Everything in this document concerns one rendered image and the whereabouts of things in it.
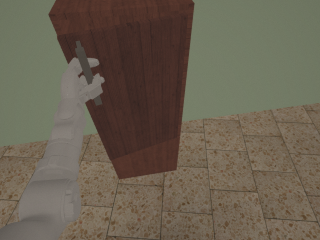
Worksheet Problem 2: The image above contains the left robot forearm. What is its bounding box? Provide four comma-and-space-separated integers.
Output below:
18, 98, 87, 221

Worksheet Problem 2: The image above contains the handle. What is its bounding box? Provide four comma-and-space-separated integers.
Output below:
75, 40, 103, 106

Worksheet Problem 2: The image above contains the robot left upper arm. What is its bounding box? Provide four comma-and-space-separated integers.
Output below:
0, 178, 81, 240

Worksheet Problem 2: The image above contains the robot left hand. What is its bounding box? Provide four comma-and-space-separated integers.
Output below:
60, 57, 105, 106

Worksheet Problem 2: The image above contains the cupboard door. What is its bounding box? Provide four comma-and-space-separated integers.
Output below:
57, 13, 188, 161

